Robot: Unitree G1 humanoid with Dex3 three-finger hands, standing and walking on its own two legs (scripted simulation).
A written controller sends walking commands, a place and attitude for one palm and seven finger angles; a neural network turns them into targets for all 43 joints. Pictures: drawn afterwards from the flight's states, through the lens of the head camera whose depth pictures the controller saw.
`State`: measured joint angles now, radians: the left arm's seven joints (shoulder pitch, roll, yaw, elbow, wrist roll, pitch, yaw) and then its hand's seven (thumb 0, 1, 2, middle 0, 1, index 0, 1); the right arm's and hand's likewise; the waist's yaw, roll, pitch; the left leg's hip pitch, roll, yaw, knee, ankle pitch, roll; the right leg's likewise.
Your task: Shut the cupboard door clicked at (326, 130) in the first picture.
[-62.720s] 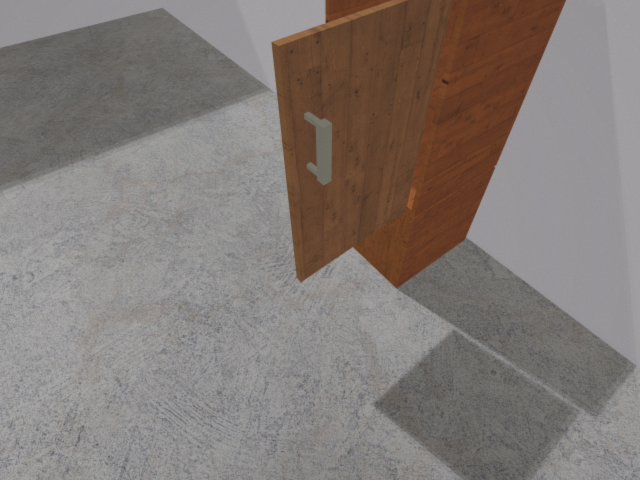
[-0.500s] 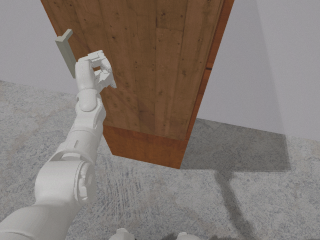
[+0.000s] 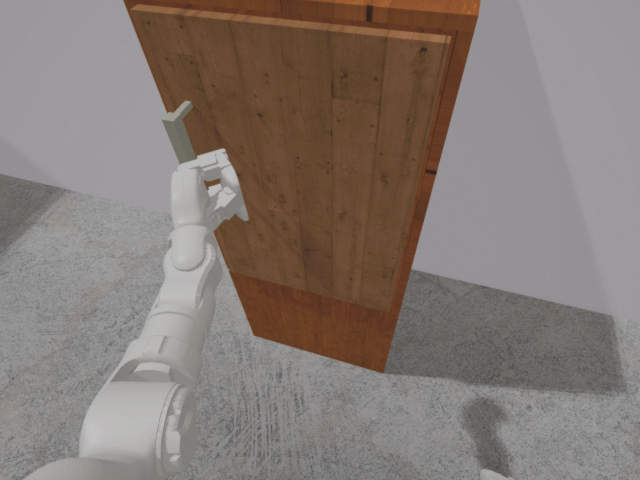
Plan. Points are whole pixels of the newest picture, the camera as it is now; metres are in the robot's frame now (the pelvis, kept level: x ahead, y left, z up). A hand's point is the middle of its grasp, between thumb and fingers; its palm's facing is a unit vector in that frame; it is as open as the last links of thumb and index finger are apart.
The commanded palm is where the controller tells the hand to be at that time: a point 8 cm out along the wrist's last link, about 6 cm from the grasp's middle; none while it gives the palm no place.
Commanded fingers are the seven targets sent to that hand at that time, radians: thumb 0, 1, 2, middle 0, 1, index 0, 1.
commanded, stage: draw the hand back to the body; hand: left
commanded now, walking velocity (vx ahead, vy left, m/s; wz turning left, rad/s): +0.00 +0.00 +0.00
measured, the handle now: (190, 144) +0.59 +0.19 +0.10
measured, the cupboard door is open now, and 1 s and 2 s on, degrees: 0 0 0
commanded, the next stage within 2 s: step back with the hand held close in 1.40 s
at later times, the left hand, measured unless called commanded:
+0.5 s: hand (133, 283) +0.30 +0.18 +0.15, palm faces +0.16 -0.96 -0.21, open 3.1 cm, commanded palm +0.26 +0.23 +0.17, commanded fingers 0.00 0.90 0.90 -0.89 -1.05 -0.89 -1.05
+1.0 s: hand out of the picture +0.20 +0.29 +0.19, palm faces +0.44 -0.80 -0.40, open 5.9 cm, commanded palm +0.14 +0.33 +0.21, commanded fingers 0.00 0.90 0.90 -0.20 -0.30 -0.20 -0.30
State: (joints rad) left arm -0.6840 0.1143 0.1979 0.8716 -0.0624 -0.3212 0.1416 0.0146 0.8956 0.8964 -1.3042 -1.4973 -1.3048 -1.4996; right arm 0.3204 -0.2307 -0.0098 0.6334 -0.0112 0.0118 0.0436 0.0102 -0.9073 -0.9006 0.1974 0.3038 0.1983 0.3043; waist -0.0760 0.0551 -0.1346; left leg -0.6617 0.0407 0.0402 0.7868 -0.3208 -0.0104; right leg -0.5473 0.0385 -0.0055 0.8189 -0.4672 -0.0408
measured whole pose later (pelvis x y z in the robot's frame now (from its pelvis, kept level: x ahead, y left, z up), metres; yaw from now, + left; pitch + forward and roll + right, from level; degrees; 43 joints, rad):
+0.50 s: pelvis +0.00 +0.00 +0.03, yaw +1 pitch -1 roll +1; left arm -0.01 0.24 0.08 0.11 -0.08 -0.08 0.04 0.01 0.89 0.90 -1.14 -1.31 -1.14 -1.31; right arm 0.16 -0.24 0.03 0.58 0.05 0.02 -0.07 0.02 -0.91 -0.90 0.20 0.30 0.20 0.30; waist 0.01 0.06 -0.06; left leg -0.29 0.02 0.04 0.51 -0.21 0.00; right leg -0.17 0.02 -0.01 0.53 -0.35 -0.03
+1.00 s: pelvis +0.01 +0.02 +0.04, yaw +1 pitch -3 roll +0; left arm 0.44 0.34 0.31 -0.32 -0.07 -0.07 0.09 0.01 0.89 0.90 -0.47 -0.58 -0.47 -0.59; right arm 0.20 -0.22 0.04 0.63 0.02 -0.02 -0.07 0.02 -0.90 -0.90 0.20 0.30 0.20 0.30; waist 0.05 0.08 -0.02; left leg -0.18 -0.01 0.04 0.42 -0.19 0.02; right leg -0.03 0.00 -0.01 0.39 -0.30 -0.01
